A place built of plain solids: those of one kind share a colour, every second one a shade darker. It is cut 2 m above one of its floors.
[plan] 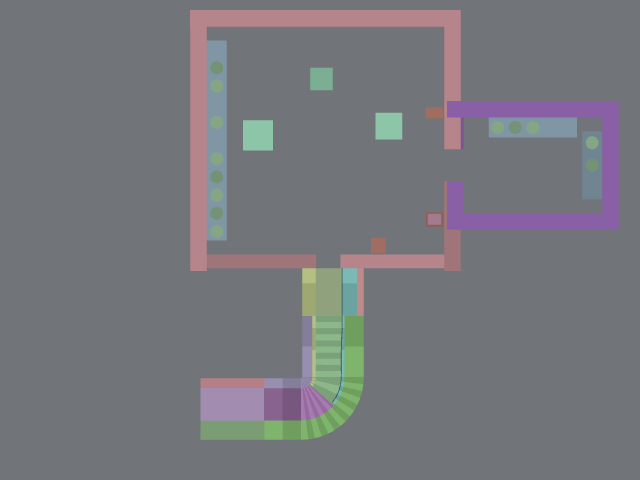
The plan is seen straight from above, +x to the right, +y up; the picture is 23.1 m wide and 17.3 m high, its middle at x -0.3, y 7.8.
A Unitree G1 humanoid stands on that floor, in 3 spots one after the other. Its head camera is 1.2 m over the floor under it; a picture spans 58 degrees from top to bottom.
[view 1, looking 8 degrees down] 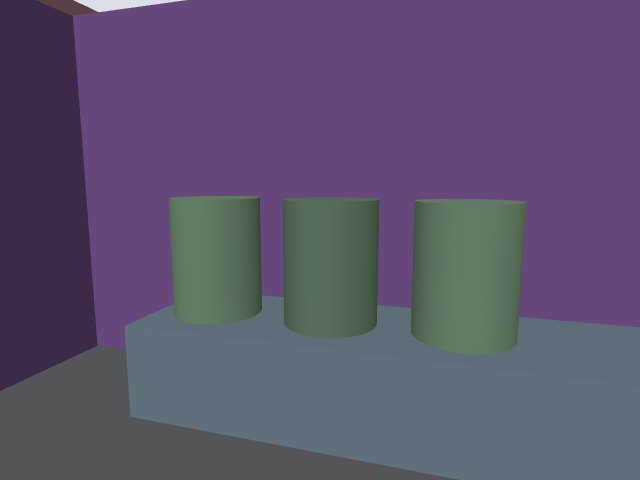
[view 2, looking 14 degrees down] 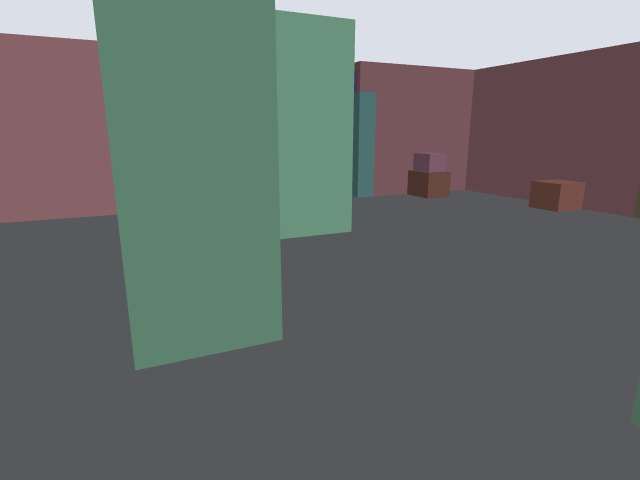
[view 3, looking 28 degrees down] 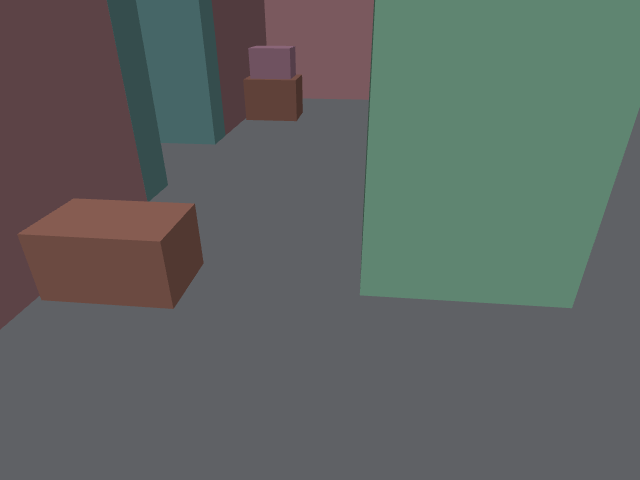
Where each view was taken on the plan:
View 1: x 7.30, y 9.81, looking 107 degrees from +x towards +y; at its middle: cask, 1.91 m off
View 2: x -2.88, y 13.99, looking -25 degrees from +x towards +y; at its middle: ground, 4.96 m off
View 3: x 2.68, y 14.09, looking -84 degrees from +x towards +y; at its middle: ground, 2.56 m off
